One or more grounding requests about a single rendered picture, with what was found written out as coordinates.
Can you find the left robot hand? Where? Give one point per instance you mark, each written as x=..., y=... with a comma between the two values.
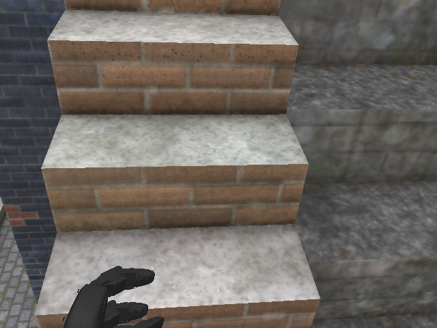
x=91, y=308

